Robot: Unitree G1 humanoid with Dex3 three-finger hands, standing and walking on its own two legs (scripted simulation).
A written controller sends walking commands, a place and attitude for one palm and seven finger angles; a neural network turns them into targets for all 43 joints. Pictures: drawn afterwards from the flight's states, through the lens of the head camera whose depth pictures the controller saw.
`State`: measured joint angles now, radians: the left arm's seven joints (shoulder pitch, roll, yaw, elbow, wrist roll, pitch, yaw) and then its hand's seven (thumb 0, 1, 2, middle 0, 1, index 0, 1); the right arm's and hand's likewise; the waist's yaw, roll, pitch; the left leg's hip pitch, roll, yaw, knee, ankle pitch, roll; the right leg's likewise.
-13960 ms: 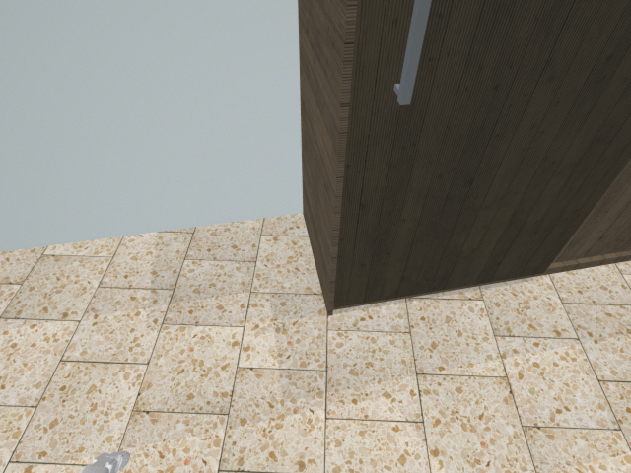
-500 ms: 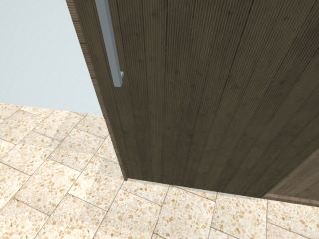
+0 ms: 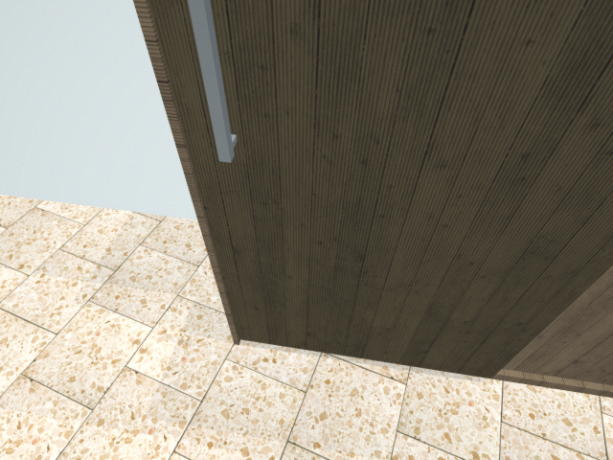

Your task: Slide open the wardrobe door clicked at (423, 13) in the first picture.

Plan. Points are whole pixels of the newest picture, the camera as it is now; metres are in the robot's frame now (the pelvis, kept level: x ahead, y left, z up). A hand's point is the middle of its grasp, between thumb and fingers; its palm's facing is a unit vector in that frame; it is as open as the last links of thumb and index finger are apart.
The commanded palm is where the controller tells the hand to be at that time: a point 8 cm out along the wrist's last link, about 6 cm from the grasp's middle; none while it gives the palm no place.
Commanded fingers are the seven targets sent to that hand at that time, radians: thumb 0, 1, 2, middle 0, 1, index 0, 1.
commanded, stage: come to a stop and stand still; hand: left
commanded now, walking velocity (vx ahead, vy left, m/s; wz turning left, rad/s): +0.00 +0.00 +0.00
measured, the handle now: (214, 56) +0.57 +0.17 +0.25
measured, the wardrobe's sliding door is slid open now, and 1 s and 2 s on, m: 0.00 0.00 0.00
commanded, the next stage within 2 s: look again from close up in 0.14 s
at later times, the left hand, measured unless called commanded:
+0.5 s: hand out of the picture +0.04 +0.20 -0.17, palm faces +0.05 -0.97 -0.23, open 7.4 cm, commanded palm none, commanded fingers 0.00 0.90 0.90 -0.20 -0.30 -0.20 -0.30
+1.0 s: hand out of the picture +0.03 +0.19 -0.18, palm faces +0.05 -0.98 -0.21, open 7.4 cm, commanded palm none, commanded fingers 0.00 0.90 0.90 -0.20 -0.30 -0.20 -0.30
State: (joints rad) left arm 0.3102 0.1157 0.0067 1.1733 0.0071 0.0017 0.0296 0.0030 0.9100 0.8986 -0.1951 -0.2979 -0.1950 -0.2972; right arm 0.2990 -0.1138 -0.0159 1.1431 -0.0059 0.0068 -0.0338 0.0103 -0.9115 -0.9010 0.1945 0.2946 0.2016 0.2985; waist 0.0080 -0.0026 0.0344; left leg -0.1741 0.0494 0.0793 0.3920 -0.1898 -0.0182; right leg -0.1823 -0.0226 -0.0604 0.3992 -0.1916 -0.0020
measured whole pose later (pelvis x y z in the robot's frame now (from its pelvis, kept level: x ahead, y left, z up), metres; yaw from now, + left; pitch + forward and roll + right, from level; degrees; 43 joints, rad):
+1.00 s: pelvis +0.02 +0.00 +0.00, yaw +1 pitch -1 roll +0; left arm 0.26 0.18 0.00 1.09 0.01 -0.01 0.02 0.00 0.91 0.90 -0.20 -0.30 -0.20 -0.30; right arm 0.22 -0.18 0.01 1.09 -0.01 -0.02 -0.02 0.01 -0.91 -0.90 0.20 0.29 0.20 0.30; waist 0.01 0.00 0.04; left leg -0.17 0.04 0.06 0.45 -0.25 -0.01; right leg -0.18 -0.04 -0.07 0.47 -0.27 0.00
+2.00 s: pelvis +0.10 +0.06 -0.01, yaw -3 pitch +0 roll +1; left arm 0.31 0.13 0.05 1.04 0.03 -0.02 0.04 0.00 0.91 0.90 -0.20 -0.30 -0.20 -0.30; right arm 0.29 -0.15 -0.02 1.06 -0.02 0.03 -0.01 0.02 -0.93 -0.90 0.20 0.29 0.20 0.30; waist 0.04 -0.02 0.05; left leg -0.39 0.04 0.07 0.81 -0.42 -0.01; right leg -0.16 -0.10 -0.08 0.51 -0.34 0.03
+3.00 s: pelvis +0.06 +0.07 +0.00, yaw -5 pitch -2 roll +1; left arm 0.32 0.11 0.01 1.13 0.01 0.00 0.02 0.00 0.91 0.90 -0.20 -0.30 -0.19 -0.30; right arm 0.32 -0.09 0.01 1.13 -0.01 0.01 -0.04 0.01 -0.92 -0.90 0.19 0.29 0.20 0.30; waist 0.02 0.00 0.03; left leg -0.15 0.02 0.06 0.40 -0.22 -0.01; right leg -0.20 0.02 -0.11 0.40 -0.18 -0.07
